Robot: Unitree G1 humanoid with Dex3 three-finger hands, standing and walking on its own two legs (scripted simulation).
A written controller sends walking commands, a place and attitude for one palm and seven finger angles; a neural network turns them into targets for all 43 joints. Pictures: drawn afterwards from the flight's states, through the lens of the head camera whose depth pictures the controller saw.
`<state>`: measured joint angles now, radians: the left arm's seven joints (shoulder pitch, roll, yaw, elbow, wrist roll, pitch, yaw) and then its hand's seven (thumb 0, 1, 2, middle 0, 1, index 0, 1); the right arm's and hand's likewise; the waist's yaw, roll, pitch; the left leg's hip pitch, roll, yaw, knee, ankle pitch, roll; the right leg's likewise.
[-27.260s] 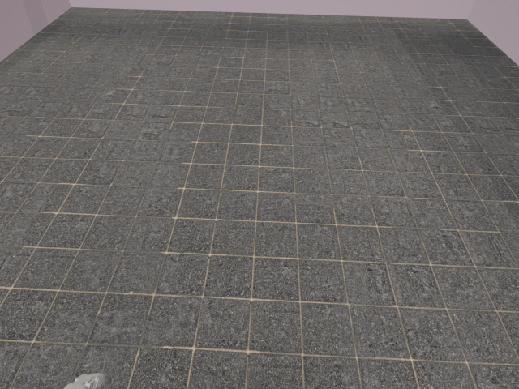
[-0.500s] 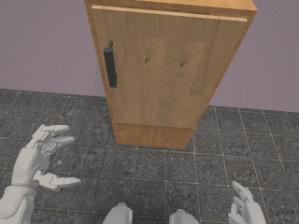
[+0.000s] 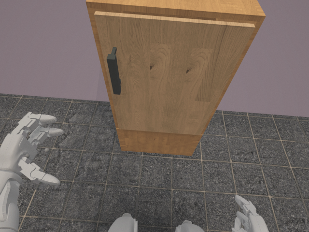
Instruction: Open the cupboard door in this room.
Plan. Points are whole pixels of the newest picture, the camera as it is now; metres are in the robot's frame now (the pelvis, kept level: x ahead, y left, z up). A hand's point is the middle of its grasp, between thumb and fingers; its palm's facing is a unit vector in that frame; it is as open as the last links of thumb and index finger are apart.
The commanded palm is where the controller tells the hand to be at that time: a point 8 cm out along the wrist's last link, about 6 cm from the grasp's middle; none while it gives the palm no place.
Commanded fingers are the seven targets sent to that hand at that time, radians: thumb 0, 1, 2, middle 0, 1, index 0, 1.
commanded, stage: raise the hand with hooked fingers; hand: left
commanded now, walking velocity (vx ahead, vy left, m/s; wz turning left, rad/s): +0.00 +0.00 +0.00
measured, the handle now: (115, 71) +0.58 +0.16 +0.04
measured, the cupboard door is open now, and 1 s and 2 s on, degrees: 0 0 0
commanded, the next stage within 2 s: move the hooked fingers beside the handle in 0.48 s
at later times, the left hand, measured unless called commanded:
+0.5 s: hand (53, 150) +0.28 +0.25 +0.06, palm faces -0.01 -1.00 -0.04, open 14.0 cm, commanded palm +0.26 +0.31 +0.06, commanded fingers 0.00 -0.50 0.30 -0.30 -1.20 -0.30 -1.20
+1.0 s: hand (68, 124) +0.36 +0.24 +0.06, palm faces -0.04 -1.00 -0.02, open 14.0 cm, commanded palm +0.33 +0.30 +0.05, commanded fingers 0.00 -0.50 0.30 -0.30 -1.20 -0.30 -1.20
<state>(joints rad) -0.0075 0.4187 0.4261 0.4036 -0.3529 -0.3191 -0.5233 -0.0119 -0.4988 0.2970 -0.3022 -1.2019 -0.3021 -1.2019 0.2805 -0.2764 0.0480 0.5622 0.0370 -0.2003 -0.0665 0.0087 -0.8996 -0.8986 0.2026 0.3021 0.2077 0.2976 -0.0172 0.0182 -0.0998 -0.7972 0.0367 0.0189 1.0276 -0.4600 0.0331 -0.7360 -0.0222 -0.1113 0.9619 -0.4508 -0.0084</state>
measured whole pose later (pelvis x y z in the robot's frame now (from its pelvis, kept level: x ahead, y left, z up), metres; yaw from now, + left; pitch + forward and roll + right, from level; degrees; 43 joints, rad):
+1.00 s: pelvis +0.00 -0.01 +0.00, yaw -1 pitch +15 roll -2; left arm -0.30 0.46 0.44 0.68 -0.30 -0.33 -0.52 -0.01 -0.50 0.30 -0.30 -1.20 -0.30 -1.20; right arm 0.30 -0.28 0.04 0.57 0.04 -0.15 -0.07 0.01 -0.90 -0.90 0.20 0.30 0.21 0.30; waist -0.06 0.01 -0.10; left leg -0.84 0.05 0.03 1.04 -0.45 0.01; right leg -0.80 -0.01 -0.10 0.99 -0.45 -0.03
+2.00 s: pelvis +0.00 +0.00 -0.02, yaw -3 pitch +23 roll -3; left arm -0.87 0.62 0.47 1.18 -0.11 -0.39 -0.39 -0.01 -0.50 0.30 -0.30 -1.20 -0.30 -1.20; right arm 0.37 -0.28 0.06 0.63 0.00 0.04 -0.04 0.00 -0.90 -0.90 0.20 0.30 0.21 0.30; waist -0.17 0.02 -0.10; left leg -1.05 0.06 0.03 1.12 -0.48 0.03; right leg -1.00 0.00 -0.09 1.05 -0.45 -0.01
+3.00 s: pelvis +0.01 +0.00 -0.03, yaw -3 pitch +25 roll -4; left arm -0.91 0.66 0.49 1.18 -0.09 -0.38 -0.38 -0.01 -0.50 0.30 -0.30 -1.20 -0.30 -1.20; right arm 0.37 -0.28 0.06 0.60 -0.01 0.09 -0.02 0.00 -0.90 -0.90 0.20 0.30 0.21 0.30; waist -0.19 0.02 -0.10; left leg -1.09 0.07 0.02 1.14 -0.50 0.03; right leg -1.03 0.02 -0.10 1.05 -0.46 -0.01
